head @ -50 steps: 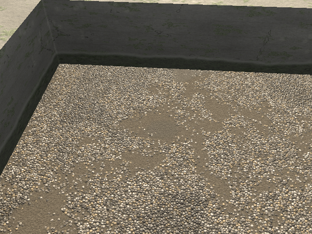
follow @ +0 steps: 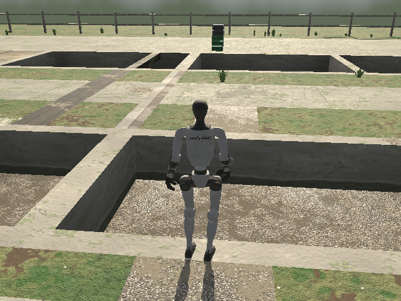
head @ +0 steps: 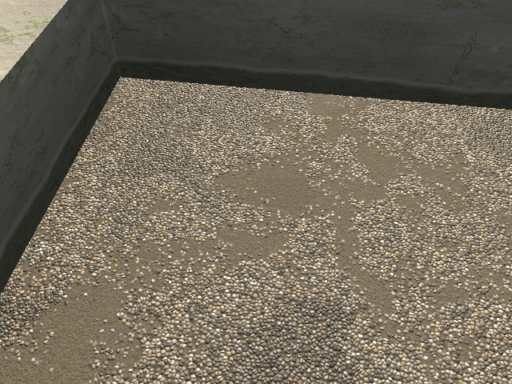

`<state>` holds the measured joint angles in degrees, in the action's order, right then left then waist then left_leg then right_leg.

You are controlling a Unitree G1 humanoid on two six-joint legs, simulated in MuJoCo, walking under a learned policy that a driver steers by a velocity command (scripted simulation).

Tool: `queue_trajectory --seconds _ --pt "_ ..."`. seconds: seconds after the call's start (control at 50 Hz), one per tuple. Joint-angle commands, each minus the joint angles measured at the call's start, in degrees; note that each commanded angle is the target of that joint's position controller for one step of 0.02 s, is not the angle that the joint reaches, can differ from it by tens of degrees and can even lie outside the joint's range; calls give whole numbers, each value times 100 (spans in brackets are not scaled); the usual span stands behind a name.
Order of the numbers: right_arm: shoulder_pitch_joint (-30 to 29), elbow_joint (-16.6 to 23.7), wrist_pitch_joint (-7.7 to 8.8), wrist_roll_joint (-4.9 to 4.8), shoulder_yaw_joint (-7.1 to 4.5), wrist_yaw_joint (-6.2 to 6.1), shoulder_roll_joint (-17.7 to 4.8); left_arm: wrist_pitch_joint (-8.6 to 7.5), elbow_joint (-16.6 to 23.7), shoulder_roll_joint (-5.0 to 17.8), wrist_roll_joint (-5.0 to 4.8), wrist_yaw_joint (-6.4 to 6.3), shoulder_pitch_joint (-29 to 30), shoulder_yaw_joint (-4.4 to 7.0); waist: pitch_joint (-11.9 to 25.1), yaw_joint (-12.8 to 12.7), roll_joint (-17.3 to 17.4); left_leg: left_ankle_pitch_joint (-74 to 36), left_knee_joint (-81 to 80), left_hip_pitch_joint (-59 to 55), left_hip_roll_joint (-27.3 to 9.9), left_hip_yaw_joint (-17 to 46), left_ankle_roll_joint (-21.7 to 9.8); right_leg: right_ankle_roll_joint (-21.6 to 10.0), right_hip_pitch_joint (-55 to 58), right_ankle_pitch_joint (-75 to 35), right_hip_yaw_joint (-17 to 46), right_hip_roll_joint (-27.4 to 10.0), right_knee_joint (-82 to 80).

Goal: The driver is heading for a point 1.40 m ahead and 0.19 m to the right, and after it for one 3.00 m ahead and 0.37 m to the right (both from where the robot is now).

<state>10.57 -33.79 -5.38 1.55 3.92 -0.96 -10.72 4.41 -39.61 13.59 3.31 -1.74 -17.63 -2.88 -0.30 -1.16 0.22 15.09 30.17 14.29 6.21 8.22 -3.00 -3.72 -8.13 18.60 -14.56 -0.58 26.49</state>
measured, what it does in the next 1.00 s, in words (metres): stands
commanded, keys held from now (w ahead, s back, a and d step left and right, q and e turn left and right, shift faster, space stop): no key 0.18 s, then w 0.76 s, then no key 0.06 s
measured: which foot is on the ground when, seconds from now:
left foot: down 0.00-1.00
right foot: down 0.00-1.00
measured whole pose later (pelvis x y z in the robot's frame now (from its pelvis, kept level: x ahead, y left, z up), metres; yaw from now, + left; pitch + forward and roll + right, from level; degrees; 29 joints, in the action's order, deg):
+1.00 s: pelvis +0.00 +0.01 -0.01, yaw -1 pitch -2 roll +0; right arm 5.0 -37.5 -4.8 0.4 3.5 -1.3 -8.7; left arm 3.3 -35.3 9.1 1.7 -0.4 -12.0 -2.5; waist 0.5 0.5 -0.6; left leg 19.5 37.4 15.3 7.1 5.5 -3.8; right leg -2.5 -10.3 24.2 -12.5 -2.5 36.4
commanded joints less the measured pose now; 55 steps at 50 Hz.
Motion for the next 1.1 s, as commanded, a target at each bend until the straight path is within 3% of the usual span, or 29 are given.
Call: queue_trajectory --seconds 0.02,0.08,0.1,0.18,0.2,0.22,0.24,0.3,0.38,0.4,0.42,0.44,0.5,0.52,0.54,0.56,0.58,0.6,0.64,0.66,0.68,0.72,0.82,0.84,0.86,0.9,1.04,1.06,1.1 --pt "-250 477 86 4 -134 -9 -467 -63 331 563 3 -5 -118 140 163 -1 106 -1137 -537 792 -661 735 -395 -379 880 -1270 942 -770 -356" --pt "-271 478 86 5 -133 -7 -469 -65 327 571 1 5 -121 139 170 -4 97 -1178 -552 761 -657 722 -387 -373 914 -1356 942 -779 -372" --pt "-67 423 125 60 -96 66 -401 -72 355 365 27 70 20 45 108 121 140 -1467 -713 487 -798 743 -330 -356 709 -1371 940 -874 -525" --pt "-111 377 147 61 -112 133 -496 -91 266 546 -9 177 -121 74 129 23 132 -1877 -887 312 -811 802 -376 -246 945 -1383 934 -780 -664" --pt "-48 319 144 79 -80 140 -431 -105 226 431 18 192 -173 23 251 23 132 -1689 -1063 160 -836 824 -365 -234 1011 -1102 914 -766 -767" --pt "-462 172 140 -42 -146 135 -301 -106 328 136 -123 199 396 42 253 229 95 -1835 -1079 11 -768 527 -182 79 779 -1942 1011 -915 -616" --pt "-441 133 145 -45 -115 103 -246 -121 356 193 -148 185 448 58 421 231 -67 -1876 -1086 -82 -733 503 -152 159 876 -1919 940 -824 -588" --pt "-586 12 155 -55 -125 53 -234 -95 389 300 -187 146 383 156 422 141 -186 -1781 -774 69 -560 254 -227 146 913 -1541 861 -720 -413" --pt "-704 -26 162 -37 -147 33 -193 -31 574 182 -205 126 564 181 311 139 -196 -1393 -357 400 -395 -7 -217 15 765 -1393 856 -771 -141" --pt "-454 -169 138 -108 -155 -74 -216 -70 440 243 -183 132 266 207 638 81 -194 -666 -460 298 -453 224 -274 10 905 -365 792 -625 -177" --pt "-643 -126 121 -125 -168 -98 -253 -69 501 147 -201 140 375 177 257 51 -55 -607 -425 566 -449 259 -292 21 768 -239 813 -611 -148" --pt "-988 43 145 -75 -162 5 -218 -28 705 51 -238 121 761 144 -141 128 -57 -1314 -112 778 -397 -29 -217 7 510 -1229 915 -803 -54" --pt "-838 15 188 -15 -174 38 -205 -27 788 129 -213 94 798 204 162 187 -124 -1693 85 583 -365 -119 -176 -13 444 -1592 865 -850 196" --pt "-562 -121 176 -104 -179 -67 -219 -84 668 155 -178 98 530 223 610 122 -146 -1052 -72 350 -416 148 -249 14 636 -582 763 -642 170" --pt "-746 -69 154 -130 -186 -89 -253 -90 723 59 -190 109 656 187 275 102 -24 -1037 -85 562 -433 230 -284 50 530 -408 774 -572 190" --pt "-1110 112 171 -75 -173 9 -221 -46 895 -19 -233 90 1009 152 -101 179 -21 -1824 196 790 -405 -58 -215 58 330 -1419 879 -750 286" --pt "-985 90 186 -19 -171 30 -186 -38 897 54 -215 85 1007 191 127 233 -113 -1987 254 664 -400 -114 -181 29 369 -1657 860 -804 388" --pt "-640 -67 172 -99 -175 -67 -208 -89 789 88 -177 94 713 219 588 161 -119 -1310 39 423 -441 175 -247 55 557 -660 752 -593 378" --pt "-909 21 151 -132 -178 -88 -237 -110 845 -52 -177 112 844 158 262 129 48 -1182 5 680 -462 307 -294 91 460 -464 799 -550 380" --pt "-1208 185 177 -72 -164 17 -211 -72 983 -71 -225 94 1123 141 -40 206 -4 -1994 303 847 -425 -20 -219 87 301 -1535 910 -736 462" --pt "-773 7 170 -94 -170 -63 -200 -124 855 41 -174 97 839 202 537 188 -105 -1363 90 520 -453 208 -245 70 510 -720 790 -600 470" --pt "-960 66 154 -124 -174 -76 -238 -144 896 -69 -175 111 896 154 289 142 41 -1230 50 707 -455 304 -276 97 427 -554 825 -561 460" --pt "-1017 114 149 -110 -169 -58 -231 -189 912 -67 -178 114 900 145 286 163 -11 -1222 115 719 -436 270 -249 78 386 -687 859 -599 489" --pt "-1290 259 179 -46 -158 40 -213 -139 1023 -70 -222 95 1121 134 14 230 -48 -2008 428 848 -387 -50 -180 79 209 -1789 975 -808 561" --pt "-874 86 181 -74 -160 -41 -190 -196 901 19 -169 99 832 188 668 201 -147 -1377 208 459 -413 148 -206 65 447 -929 845 -666 551" --pt "-1072 141 156 -112 -160 -51 -219 -199 940 -84 -170 114 908 145 384 162 -28 -1278 150 621 -428 249 -242 103 322 -645 842 -587 519" --pt "-943 37 140 -125 -125 -11 -149 -198 787 -92 -133 128 623 108 119 163 108 -870 -399 679 -576 591 -251 117 338 -192 900 -636 177" --pt "-1179 143 182 -96 -103 86 -112 -153 947 -164 -156 111 962 62 -188 241 70 -1819 -232 653 -571 363 -196 179 107 -1269 976 -797 201" --pt "-961 8 221 -47 -96 120 -77 -138 835 -102 -102 111 738 90 231 255 -5 -2073 -476 227 -666 489 -198 228 281 -1360 955 -810 63"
